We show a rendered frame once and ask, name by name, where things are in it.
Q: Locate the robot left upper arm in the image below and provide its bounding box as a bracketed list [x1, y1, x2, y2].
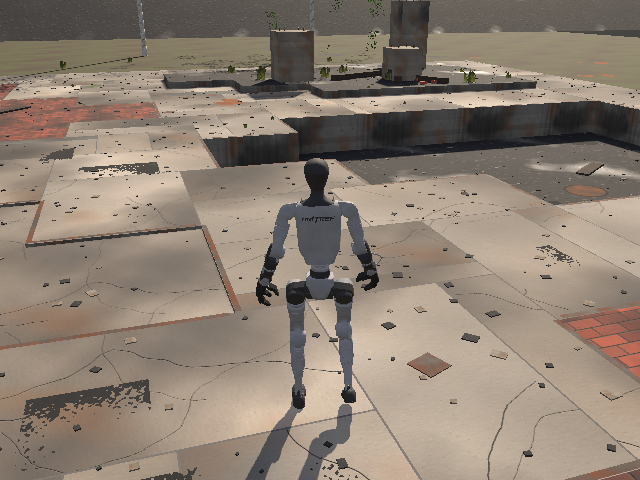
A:
[269, 202, 297, 259]

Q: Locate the robot right thigh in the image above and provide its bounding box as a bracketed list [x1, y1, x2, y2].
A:
[333, 278, 354, 339]

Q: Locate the robot right shin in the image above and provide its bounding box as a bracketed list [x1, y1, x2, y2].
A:
[339, 322, 354, 391]

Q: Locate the robot right upper arm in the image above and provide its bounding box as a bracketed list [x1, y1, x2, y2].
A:
[338, 201, 368, 255]

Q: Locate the left robot hand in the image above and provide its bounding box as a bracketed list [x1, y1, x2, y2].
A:
[256, 281, 279, 306]

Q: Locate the right robot forearm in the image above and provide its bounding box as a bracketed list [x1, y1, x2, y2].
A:
[357, 239, 377, 276]

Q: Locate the right robot hand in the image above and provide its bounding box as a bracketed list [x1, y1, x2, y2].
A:
[356, 271, 379, 291]

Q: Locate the left robot forearm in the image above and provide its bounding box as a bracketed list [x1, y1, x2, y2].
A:
[258, 243, 279, 286]

